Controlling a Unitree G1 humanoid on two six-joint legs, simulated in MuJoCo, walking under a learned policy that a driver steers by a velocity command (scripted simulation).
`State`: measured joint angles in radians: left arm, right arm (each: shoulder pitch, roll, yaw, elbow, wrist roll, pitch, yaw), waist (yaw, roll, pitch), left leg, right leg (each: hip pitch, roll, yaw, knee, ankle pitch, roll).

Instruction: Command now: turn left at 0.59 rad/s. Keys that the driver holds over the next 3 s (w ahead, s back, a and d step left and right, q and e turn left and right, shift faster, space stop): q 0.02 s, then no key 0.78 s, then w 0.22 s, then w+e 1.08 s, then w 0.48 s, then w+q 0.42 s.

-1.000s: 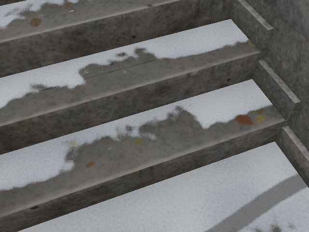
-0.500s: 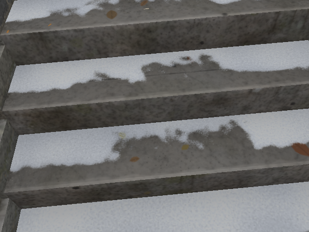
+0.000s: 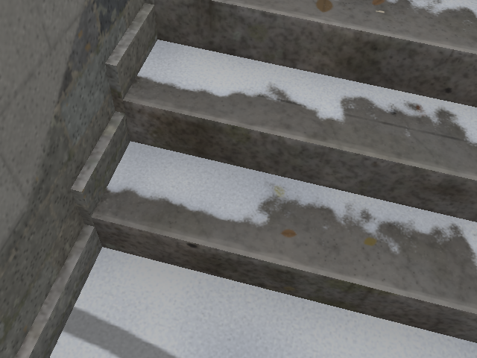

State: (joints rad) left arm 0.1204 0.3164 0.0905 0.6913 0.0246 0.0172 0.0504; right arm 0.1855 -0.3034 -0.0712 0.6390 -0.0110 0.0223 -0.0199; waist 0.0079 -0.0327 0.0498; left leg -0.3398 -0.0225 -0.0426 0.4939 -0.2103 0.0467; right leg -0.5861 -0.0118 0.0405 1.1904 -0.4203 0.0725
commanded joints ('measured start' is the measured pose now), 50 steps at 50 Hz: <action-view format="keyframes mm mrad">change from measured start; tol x16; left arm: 1 38 82 26 -67 -7 1 13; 50 63 132 -19 110 -45 -60 -42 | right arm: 1 -28 -154 -36 -74 -1 -17 -19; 50 65 -21 34 -22 42 -99 -9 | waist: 1 26 177 -167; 12 8 180 -124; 16 -77 -141 -142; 33 7 53 -72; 50 1 -108 78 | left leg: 1 138 208 -240 -147 318 167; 12 87 190 -324 -94 109 133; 16 39 21 -109 39 -145 -61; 40 84 43 -118 -11 113 -63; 44 -49 -32 -8 120 -316 -41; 47 -190 40 1 285 -279 -34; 50 -22 43 47 80 -257 -8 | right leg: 1 -25 11 49 -15 81 10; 11 230 13 6 -552 72 7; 15 522 -174 177 -774 583 -148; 20 380 -103 131 -786 303 -155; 40 387 -27 70 -757 258 -138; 45 353 -181 332 -948 -413 -279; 50 297 -226 325 -970 -202 -296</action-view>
